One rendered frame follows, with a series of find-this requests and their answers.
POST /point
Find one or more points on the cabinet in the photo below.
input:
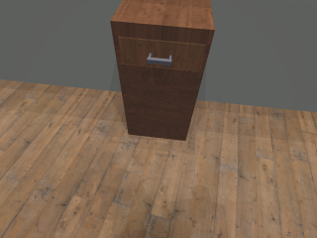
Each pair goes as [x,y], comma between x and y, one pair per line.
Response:
[159,101]

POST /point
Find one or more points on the handle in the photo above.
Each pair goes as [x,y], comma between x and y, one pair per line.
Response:
[159,61]

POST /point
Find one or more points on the drawer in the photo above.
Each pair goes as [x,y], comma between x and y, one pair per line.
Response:
[136,51]

